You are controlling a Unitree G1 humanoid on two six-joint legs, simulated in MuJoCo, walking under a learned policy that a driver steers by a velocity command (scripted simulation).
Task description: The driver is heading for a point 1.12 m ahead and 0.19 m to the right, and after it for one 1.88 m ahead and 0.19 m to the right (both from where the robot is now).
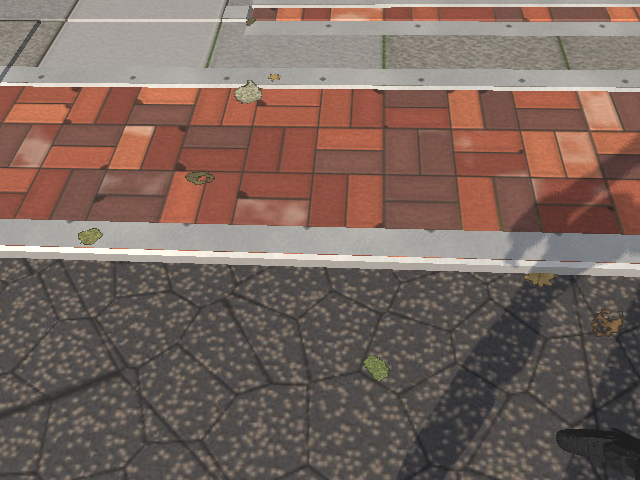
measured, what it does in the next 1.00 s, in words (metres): walks ahead, turning right: left foot, then right foot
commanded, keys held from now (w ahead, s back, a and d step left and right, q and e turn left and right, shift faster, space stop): w+e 0.46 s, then e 0.06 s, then no key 0.48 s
